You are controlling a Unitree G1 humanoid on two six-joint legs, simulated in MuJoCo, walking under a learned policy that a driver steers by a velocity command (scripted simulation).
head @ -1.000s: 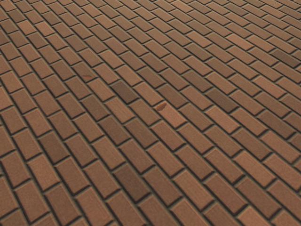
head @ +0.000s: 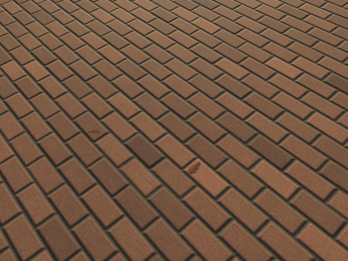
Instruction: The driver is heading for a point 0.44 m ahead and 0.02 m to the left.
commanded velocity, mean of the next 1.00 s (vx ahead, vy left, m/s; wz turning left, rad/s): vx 0.31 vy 0.00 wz -0.02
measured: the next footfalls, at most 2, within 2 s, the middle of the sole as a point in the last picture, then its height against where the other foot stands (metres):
left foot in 0.46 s outside the picture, level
right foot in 0.92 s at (201, 254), level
